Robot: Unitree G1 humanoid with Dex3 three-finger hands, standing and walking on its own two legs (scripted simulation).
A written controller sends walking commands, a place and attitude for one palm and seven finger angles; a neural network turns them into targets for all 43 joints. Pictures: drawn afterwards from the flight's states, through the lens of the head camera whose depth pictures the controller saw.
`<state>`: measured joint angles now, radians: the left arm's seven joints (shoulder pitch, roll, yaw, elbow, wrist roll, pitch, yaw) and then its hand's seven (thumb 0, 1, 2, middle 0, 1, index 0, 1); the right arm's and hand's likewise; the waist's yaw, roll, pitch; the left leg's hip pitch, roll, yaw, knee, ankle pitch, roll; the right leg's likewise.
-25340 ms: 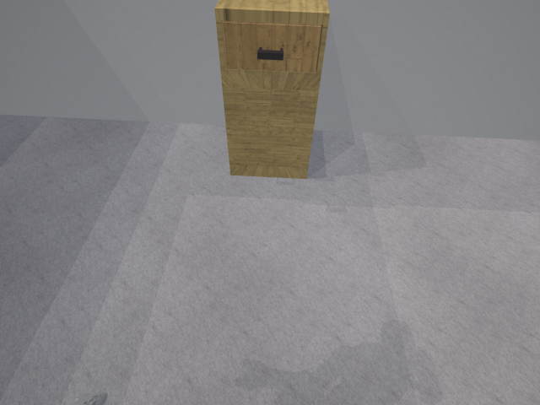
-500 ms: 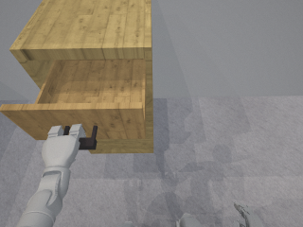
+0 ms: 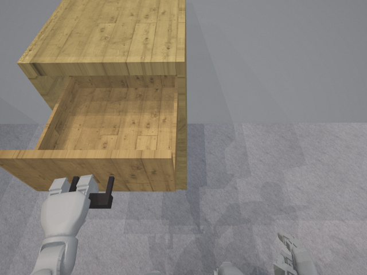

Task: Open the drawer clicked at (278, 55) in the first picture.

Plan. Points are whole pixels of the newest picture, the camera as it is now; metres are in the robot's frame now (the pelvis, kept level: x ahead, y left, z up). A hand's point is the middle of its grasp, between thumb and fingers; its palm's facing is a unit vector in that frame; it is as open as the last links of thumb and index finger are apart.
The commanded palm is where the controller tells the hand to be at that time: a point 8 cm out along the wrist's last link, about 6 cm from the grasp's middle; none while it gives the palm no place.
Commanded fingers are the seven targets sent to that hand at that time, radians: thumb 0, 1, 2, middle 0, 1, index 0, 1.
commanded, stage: pull the drawer open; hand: left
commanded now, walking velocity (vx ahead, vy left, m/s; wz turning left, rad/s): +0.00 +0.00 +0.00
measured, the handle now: (90, 190) +0.29 +0.24 -0.01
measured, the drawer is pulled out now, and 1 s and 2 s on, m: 0.25 0.30 0.30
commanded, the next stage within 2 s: open the thumb to release the handle in 0.88 s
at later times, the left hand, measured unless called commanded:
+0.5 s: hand (72, 240) +0.19 +0.25 -0.04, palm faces -0.05 -0.06 -1.00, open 5.7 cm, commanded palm +0.15 +0.25 +0.02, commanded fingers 0.00 0.90 0.90 -0.40 -1.35 -0.40 -1.35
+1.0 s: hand (68, 247) +0.18 +0.26 -0.03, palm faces -0.04 -0.06 -1.00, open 6.2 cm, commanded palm +0.16 +0.26 +0.02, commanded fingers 0.00 0.76 0.84 -0.39 -1.34 -0.39 -1.34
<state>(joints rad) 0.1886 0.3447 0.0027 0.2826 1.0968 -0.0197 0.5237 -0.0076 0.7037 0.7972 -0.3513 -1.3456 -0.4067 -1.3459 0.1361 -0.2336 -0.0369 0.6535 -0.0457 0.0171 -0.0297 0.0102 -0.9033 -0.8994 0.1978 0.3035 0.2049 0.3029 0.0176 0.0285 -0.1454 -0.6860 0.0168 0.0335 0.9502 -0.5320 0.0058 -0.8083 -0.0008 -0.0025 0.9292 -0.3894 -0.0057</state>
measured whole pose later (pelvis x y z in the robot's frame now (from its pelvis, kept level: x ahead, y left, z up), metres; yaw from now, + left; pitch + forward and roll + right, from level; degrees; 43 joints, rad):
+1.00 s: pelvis +0.01 +0.00 -0.02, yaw -1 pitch +17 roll +0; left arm 0.60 0.35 0.03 -0.06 1.08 -0.06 0.57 0.00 0.70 0.74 -0.32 -1.29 -0.32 -1.31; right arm 0.13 -0.23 -0.03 0.57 -0.08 0.04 0.03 0.01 -0.90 -0.90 0.20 0.30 0.20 0.30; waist 0.03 0.02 -0.17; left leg -0.74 0.02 0.05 1.05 -0.61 0.01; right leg -0.88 0.01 0.02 1.04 -0.45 0.00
